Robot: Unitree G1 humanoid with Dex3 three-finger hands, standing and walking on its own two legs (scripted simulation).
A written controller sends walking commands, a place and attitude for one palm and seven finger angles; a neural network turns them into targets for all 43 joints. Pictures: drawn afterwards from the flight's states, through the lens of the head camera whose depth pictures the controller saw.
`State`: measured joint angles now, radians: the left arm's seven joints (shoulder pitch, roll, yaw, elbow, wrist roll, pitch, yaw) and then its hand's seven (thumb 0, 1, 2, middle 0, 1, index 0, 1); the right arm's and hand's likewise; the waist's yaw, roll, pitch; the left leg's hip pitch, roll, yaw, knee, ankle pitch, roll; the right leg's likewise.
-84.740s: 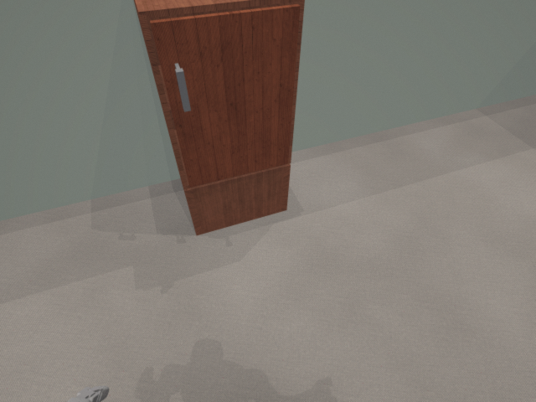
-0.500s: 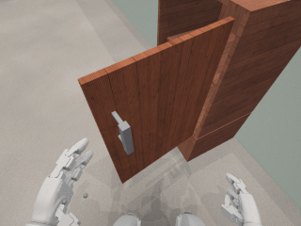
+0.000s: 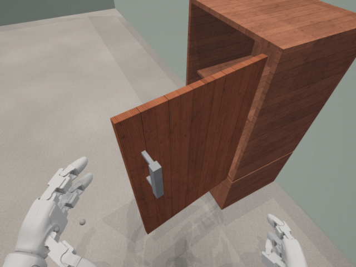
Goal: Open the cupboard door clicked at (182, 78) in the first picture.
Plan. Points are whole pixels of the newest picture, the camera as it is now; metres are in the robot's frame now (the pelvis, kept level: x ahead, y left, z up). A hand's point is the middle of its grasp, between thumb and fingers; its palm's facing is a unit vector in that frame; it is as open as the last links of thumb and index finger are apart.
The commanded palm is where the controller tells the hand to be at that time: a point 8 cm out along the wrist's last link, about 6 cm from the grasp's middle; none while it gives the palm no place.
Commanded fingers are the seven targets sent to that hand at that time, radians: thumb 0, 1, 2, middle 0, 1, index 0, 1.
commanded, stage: draw the hand back to the body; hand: left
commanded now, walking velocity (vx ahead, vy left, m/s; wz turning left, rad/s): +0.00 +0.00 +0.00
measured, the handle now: (152, 174) +0.31 +0.09 +0.04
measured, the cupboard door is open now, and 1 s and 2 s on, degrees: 98 98 98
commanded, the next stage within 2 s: step back with the hand held close in 1.08 s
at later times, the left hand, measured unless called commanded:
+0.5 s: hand (33, 179) +0.22 +0.26 +0.17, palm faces +0.37 -0.83 -0.41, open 11.5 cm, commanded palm +0.16 +0.30 +0.19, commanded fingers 0.00 0.58 0.76 -0.19 -0.30 -0.19 -0.30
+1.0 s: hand (25, 175) +0.21 +0.25 +0.20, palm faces +0.44 -0.80 -0.40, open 7.5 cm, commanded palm +0.16 +0.29 +0.22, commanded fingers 0.00 0.90 0.90 -0.20 -0.30 -0.20 -0.30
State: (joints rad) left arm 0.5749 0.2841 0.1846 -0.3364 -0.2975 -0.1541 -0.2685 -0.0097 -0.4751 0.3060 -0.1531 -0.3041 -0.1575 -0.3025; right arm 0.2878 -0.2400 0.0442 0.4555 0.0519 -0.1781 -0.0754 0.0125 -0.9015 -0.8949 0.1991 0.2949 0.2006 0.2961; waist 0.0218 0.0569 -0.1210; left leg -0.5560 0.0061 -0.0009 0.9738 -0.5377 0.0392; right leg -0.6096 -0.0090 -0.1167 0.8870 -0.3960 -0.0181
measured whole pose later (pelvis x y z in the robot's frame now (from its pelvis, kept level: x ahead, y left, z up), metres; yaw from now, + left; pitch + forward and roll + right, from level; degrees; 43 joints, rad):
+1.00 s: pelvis +0.02 -0.01 +0.05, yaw -1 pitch -5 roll -1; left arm 0.48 0.33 0.32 -0.39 -0.06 -0.06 0.10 0.02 0.88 0.89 -0.21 -0.31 -0.21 -0.30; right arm 0.20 -0.23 0.02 0.64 0.00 -0.10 -0.07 0.01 -0.90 -0.89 0.20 0.29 0.20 0.30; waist 0.08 0.07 0.03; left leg -0.03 0.00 0.03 0.42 -0.31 0.02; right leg -0.12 0.01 -0.08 0.40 -0.20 -0.03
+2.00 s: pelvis -0.07 +0.01 +0.03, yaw -1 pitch -1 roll -1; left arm 0.52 0.40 0.43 -0.53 0.01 -0.21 0.15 0.02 0.89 0.90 -0.21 -0.31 -0.22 -0.30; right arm 0.23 -0.22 0.01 0.56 -0.01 -0.07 -0.08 0.01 -0.90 -0.89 0.20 0.30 0.20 0.30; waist 0.01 -0.02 0.04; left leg -0.37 -0.03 0.05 0.66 -0.28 0.07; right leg -0.43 -0.01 -0.03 0.59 -0.17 0.01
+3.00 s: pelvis -0.22 +0.00 +0.03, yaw -7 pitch +1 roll +0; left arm 0.56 0.51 0.51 -0.52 -0.07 -0.22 0.13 0.01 0.89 0.90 -0.22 -0.31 -0.22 -0.31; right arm 0.26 -0.22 0.01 0.68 0.00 -0.11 -0.09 0.01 -0.90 -0.89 0.20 0.29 0.20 0.30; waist -0.02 -0.06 -0.05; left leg -0.43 -0.02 0.06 0.61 -0.20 0.06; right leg -0.16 -0.01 -0.01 0.68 -0.49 0.02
